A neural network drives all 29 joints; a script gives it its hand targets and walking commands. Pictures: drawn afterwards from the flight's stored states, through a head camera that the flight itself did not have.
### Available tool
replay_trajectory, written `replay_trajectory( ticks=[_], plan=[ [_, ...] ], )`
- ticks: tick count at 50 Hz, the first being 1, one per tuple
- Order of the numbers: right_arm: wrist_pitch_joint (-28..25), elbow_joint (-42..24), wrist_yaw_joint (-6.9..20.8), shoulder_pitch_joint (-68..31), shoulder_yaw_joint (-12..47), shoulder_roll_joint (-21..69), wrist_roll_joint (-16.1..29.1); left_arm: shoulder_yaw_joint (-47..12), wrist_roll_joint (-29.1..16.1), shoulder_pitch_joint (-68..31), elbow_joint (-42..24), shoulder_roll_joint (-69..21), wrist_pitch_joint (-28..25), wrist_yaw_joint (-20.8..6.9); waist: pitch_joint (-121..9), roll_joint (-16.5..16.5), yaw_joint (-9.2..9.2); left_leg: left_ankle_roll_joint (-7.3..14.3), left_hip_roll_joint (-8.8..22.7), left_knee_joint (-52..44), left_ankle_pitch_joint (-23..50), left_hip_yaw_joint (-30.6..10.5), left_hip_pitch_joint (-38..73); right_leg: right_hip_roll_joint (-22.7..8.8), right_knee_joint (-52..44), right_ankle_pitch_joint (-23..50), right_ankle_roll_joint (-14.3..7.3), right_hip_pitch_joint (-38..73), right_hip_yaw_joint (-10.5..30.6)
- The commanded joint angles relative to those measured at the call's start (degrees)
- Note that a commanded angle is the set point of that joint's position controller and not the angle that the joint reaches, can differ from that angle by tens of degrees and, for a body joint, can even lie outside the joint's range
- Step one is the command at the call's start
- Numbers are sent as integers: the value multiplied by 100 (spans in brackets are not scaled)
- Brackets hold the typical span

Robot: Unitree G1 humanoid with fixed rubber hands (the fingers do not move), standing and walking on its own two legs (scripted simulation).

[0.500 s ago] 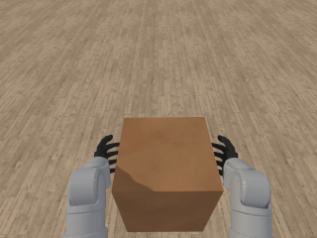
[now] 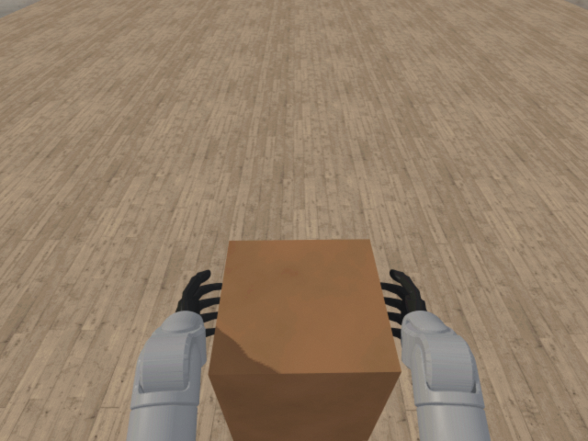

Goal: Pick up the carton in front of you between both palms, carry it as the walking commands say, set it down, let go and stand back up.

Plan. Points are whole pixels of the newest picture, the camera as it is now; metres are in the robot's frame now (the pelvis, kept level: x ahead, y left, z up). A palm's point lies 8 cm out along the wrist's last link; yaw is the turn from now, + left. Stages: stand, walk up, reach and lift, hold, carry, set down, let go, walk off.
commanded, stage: carry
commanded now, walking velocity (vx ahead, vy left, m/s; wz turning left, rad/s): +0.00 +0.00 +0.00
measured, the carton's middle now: (300, 343) +0.28 +0.00 -0.03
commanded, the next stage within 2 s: hold in 1.22 s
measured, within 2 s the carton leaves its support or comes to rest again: neither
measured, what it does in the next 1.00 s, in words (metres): shifts its weight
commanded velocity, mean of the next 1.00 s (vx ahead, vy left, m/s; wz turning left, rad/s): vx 0.00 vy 0.00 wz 0.00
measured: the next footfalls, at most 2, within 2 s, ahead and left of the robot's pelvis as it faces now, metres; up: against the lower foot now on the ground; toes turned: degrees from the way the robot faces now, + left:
none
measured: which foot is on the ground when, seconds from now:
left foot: down 0.00-1.00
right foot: down 0.00-1.00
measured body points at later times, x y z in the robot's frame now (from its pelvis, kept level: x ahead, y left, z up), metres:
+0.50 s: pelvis -0.03 +0.01 +0.00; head -0.06 +0.01 +0.45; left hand +0.27 +0.16 +0.04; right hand +0.27 -0.14 +0.04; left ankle -0.09 +0.10 -0.73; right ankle +0.01 -0.11 -0.73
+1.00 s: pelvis -0.05 +0.01 +0.01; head -0.08 +0.01 +0.45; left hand +0.25 +0.17 +0.04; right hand +0.25 -0.14 +0.04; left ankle -0.09 +0.10 -0.73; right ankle +0.01 -0.11 -0.73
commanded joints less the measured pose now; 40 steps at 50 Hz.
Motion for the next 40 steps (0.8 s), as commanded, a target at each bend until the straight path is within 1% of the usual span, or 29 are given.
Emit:
replay_trajectory(
  ticks=[1,5,9,12,14,17,20,24,31,40],
  plan=[
    [-548,-235,1224,-2527,3267,4736,1550,-3323,-1606,-2593,-278,-4758,-567,-1273,-1220,50,-19,31,706,-202,3995,-454,60,-527,-23,2894,-48,1062,592],
    [-1023,293,1195,-2608,2831,4608,1225,-2868,-1268,-2682,271,-4638,-1060,-1259,-1211,7,-20,68,681,-248,3678,-454,8,-539,-77,2813,-46,1081,617],
    [-1532,965,1218,-2915,2371,4661,929,-2406,-939,-2986,953,-4686,-1580,-1292,-1150,-17,-13,98,655,-351,3291,-453,-62,-551,-192,2637,-40,1097,645],
    [-1834,1314,1279,-3196,2253,4909,843,-2290,-840,-3267,1309,-4924,-1888,-1345,-1125,-24,-8,113,639,-436,2979,-466,-97,-560,-303,2449,-31,1113,667],
    [-1938,1430,1322,-3301,2268,5081,835,-2299,-828,-3362,1424,-5100,-1994,-1382,-1122,-27,-6,123,634,-486,2793,-480,-111,-566,-375,2312,-25,1119,677],
    [-1929,1410,1367,-3310,2401,5266,901,-2423,-890,-3349,1380,-5298,-1979,-1419,-1141,-22,-7,132,635,-534,2647,-496,-113,-578,-454,2182,-22,1128,679],
    [-1743,1169,1382,-3198,2645,5352,1062,-2660,-1053,-3213,1131,-5387,-1783,-1428,-1159,-17,-10,135,642,-559,2571,-504,-120,-589,-503,2110,-22,1134,673],
    [-1517,1097,1378,-3026,2602,5215,1061,-2617,-1046,-3030,1072,-5258,-1555,-1423,-1074,-14,-11,149,643,-606,2391,-504,-213,-589,-548,1974,-25,1087,668],
    [-1524,1036,1389,-3212,2638,5293,1100,-2689,-1126,-3287,995,-5320,-1562,-1450,-873,-29,-13,191,642,-769,1906,-549,-384,-583,-691,1559,2,982,700],
    [-1509,1016,1395,-3172,2673,5289,1123,-2691,-1122,-3207,1000,-5306,-1539,-1451,-963,-36,-17,206,641,-775,1878,-562,-402,-590,-709,1576,10,1030,701]
  ],
)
